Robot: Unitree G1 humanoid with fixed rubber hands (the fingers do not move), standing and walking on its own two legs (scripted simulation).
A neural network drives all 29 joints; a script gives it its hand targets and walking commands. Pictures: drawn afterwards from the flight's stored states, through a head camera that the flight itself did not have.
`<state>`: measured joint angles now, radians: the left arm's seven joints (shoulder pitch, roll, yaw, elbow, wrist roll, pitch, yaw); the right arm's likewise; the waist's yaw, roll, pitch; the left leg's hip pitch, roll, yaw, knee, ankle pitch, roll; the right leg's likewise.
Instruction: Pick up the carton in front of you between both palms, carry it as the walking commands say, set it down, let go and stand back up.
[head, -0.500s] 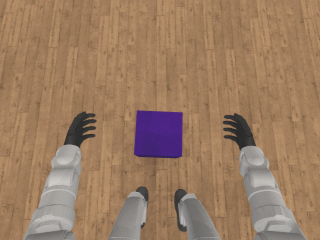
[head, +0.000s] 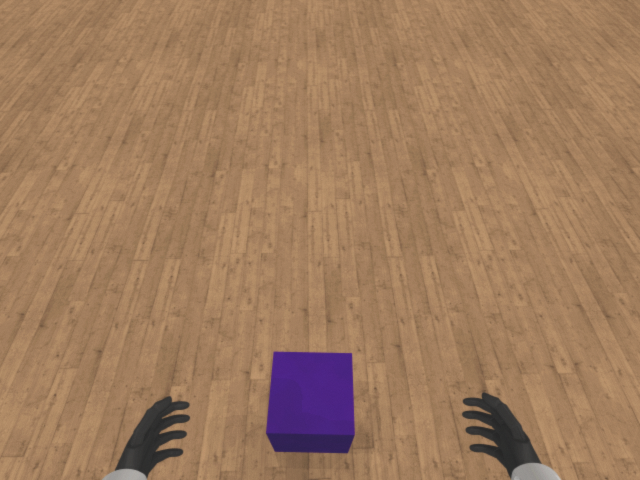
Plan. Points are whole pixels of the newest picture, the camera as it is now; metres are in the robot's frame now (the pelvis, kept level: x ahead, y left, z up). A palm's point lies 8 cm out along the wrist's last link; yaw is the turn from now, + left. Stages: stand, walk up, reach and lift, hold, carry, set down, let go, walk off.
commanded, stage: let go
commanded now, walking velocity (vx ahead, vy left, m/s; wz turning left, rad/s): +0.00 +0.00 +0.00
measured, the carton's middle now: (312, 404) +0.38 +0.03 -0.65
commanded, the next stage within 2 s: stand in 0.34 s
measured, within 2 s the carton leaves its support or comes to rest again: neither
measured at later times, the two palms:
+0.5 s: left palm out of the picture +0.14 +0.27 -0.08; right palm (543, 477) +0.14 -0.26 -0.08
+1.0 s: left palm out of the picture +0.12 +0.30 -0.10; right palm out of the picture +0.13 -0.28 -0.09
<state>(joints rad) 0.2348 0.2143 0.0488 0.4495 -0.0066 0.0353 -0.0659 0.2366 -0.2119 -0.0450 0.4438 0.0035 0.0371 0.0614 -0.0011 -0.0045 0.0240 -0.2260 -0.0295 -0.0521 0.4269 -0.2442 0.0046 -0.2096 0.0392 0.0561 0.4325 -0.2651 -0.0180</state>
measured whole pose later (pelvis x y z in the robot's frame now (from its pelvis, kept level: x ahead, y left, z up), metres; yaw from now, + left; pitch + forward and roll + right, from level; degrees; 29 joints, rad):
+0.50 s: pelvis +0.00 +0.00 -0.01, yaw +0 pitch -1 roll +0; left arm 0.20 0.30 0.05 0.60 0.04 0.06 0.00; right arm 0.19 -0.28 -0.04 0.63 -0.04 0.05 -0.01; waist 0.01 -0.01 0.03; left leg -0.19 -0.02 -0.04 0.51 -0.29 0.01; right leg -0.17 0.04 0.05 0.50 -0.30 -0.02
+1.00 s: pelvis +0.01 +0.01 +0.00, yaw +0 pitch -1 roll +0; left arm 0.18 0.35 0.02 0.82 0.03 0.00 0.02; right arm 0.15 -0.34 -0.02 0.84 -0.03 -0.01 -0.03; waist 0.00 -0.01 0.01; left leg -0.15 -0.03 -0.04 0.45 -0.28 0.02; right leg -0.13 0.03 0.05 0.44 -0.29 -0.01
